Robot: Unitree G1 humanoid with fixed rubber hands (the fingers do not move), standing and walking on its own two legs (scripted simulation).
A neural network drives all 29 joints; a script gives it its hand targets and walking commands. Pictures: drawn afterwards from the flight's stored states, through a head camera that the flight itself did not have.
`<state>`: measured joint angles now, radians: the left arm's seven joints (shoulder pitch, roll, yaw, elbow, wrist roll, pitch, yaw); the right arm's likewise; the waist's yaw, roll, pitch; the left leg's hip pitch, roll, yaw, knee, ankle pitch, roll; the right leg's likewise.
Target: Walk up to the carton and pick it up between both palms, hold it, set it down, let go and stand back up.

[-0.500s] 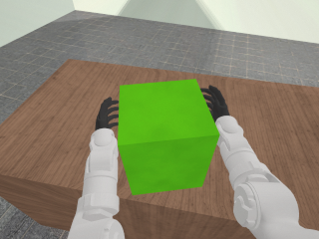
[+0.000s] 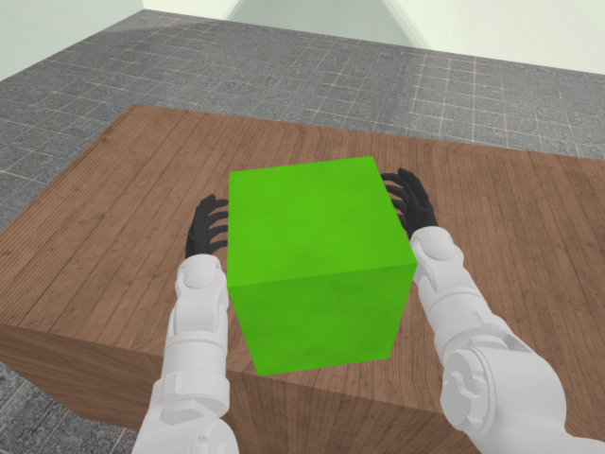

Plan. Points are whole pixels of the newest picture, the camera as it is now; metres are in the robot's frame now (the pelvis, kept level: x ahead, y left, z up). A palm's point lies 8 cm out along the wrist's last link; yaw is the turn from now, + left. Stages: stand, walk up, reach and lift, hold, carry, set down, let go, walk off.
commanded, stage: set down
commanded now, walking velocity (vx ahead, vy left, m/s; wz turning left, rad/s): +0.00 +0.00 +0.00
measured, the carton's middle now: (313, 269) +0.39 +0.04 +0.02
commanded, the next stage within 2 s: none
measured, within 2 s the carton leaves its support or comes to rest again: rests again in 0.12 s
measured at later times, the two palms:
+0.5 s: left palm (204, 257) +0.35 +0.19 +0.08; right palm (419, 229) +0.43 -0.10 +0.10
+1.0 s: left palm (206, 258) +0.35 +0.19 +0.08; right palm (421, 230) +0.43 -0.11 +0.10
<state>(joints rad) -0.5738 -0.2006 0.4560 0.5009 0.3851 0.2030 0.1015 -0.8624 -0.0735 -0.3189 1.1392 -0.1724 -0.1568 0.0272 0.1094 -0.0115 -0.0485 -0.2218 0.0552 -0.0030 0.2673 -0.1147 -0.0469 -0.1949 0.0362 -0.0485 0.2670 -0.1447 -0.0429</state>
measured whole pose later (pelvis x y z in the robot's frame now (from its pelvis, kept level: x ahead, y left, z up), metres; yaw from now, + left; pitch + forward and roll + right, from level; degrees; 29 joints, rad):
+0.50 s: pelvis +0.00 +0.00 +0.00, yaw +0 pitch +4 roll +0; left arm -0.56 -0.22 0.48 0.52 0.40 0.13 0.09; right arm -0.83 -0.06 -0.36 1.11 -0.22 -0.19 0.04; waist 0.11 -0.01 -0.04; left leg -0.22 0.05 0.00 0.27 -0.12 -0.04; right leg -0.19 0.03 -0.05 0.27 -0.15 -0.04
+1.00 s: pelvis +0.01 +0.00 +0.00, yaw +0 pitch +4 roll +0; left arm -0.55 -0.25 0.52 0.51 0.44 0.09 0.07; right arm -0.80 -0.04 -0.41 1.06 -0.27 -0.19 0.07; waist 0.11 -0.03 -0.04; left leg -0.21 0.06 0.01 0.27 -0.13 -0.04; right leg -0.19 0.04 -0.04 0.27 -0.16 -0.04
